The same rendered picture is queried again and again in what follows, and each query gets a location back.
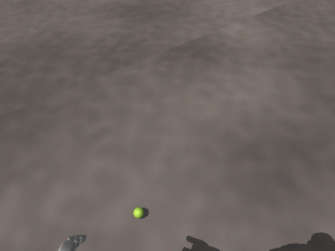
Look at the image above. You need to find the ball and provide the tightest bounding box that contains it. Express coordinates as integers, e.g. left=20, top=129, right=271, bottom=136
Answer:
left=133, top=207, right=144, bottom=218

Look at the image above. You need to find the left robot hand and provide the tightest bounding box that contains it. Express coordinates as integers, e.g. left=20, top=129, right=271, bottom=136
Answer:
left=58, top=234, right=86, bottom=251

